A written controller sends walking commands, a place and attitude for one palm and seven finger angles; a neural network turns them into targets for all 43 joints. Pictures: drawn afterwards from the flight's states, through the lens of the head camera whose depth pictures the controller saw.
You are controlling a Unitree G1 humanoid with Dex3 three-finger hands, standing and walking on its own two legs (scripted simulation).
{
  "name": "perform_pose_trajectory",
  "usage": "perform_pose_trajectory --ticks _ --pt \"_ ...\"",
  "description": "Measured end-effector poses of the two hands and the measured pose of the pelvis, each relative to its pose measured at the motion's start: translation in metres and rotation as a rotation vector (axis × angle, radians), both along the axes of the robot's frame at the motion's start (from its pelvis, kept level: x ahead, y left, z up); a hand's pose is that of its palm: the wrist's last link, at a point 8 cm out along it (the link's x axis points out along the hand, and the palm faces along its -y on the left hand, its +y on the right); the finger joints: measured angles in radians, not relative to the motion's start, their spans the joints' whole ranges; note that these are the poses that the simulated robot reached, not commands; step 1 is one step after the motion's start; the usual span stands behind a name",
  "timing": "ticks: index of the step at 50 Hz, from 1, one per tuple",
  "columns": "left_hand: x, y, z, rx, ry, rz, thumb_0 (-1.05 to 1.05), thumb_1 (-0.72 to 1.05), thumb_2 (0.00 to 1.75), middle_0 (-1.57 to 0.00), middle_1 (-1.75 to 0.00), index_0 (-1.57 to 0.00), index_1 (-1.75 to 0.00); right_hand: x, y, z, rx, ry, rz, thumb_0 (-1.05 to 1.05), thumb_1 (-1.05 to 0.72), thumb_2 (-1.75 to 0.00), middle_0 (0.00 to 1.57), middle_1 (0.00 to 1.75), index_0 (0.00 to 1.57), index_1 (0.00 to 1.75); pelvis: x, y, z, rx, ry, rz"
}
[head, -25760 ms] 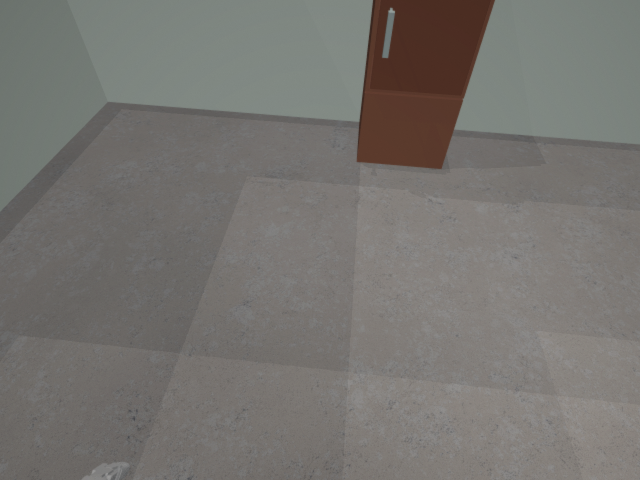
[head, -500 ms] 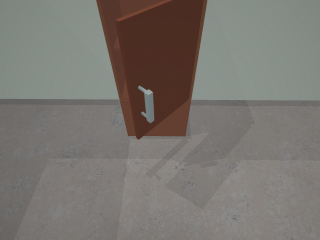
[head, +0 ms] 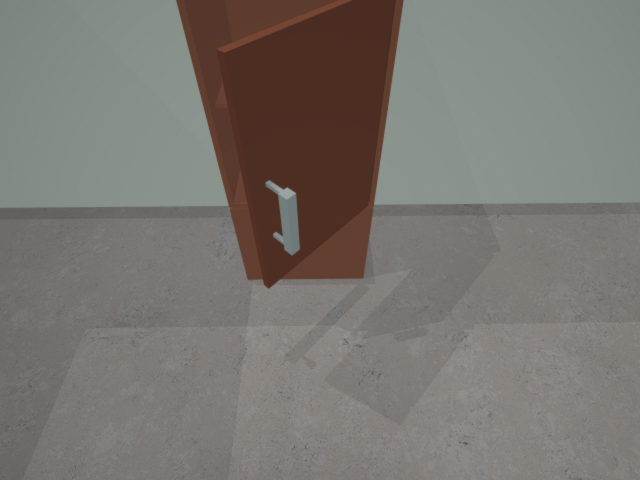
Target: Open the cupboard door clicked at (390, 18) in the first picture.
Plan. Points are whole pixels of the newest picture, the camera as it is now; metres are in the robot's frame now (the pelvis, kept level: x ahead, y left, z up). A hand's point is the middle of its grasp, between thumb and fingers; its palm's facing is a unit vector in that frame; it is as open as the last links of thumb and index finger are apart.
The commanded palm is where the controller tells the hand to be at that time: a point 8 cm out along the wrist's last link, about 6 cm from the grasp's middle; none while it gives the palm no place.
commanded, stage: walk to a spot facing it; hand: left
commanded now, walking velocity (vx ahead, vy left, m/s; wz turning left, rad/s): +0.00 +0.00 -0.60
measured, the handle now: (282, 218) +0.61 +0.12 -0.11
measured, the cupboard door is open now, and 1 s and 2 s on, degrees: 47 47 47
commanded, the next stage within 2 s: none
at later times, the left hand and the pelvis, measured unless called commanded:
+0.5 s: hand out of the picture +0.06 +0.16 -0.17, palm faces -0.17 -0.95 -0.28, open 7.3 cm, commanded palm none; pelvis -0.02 -0.04 -0.01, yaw -13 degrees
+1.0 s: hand (239, 467) +0.17 +0.14 -0.17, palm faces -0.43 -0.87 -0.26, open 7.3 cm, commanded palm none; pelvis -0.01 -0.03 -0.01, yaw -30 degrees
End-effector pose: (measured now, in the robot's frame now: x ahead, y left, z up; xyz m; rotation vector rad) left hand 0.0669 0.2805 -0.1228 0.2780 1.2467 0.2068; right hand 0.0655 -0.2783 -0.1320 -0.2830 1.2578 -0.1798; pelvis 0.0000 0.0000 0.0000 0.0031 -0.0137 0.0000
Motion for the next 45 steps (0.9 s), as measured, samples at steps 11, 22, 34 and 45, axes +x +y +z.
perform_pose_trajectory --ticks 11,22,34,45 --pt "-0.001 -0.028 -0.022 -0.056 0.076 -0.078 0.00 0.91 0.89 -0.20 -0.30 -0.20 -0.29 -0.054 0.020 -0.020 0.051 0.019 -0.153 0.00 -0.90 -0.90 0.20 0.30 0.21 0.30 -0.010 -0.003 -0.014 0.026 -0.003 -0.121" --pt "-0.002 -0.069 -0.015 -0.032 0.059 -0.126 0.00 0.91 0.89 -0.20 -0.30 -0.21 -0.29 -0.107 -0.009 -0.039 0.099 0.109 -0.274 0.01 -0.90 -0.90 0.20 0.30 0.21 0.29 -0.024 -0.033 -0.018 0.033 0.000 -0.193" --pt "0.014 -0.078 -0.010 -0.045 0.103 -0.235 0.00 0.91 0.89 -0.20 -0.30 -0.21 -0.29 -0.066 -0.022 -0.006 0.052 -0.097 -0.358 0.01 -0.91 -0.90 0.20 0.30 0.20 0.29 -0.019 -0.030 -0.003 0.053 0.047 -0.347" --pt "0.086 -0.073 -0.023 -0.074 0.026 -0.365 0.01 0.91 0.89 -0.20 -0.30 -0.20 -0.29 -0.090 0.001 -0.002 0.003 -0.113 -0.406 0.00 -0.90 -0.90 0.20 0.30 0.21 0.30 -0.014 -0.016 -0.013 0.009 0.047 -0.451"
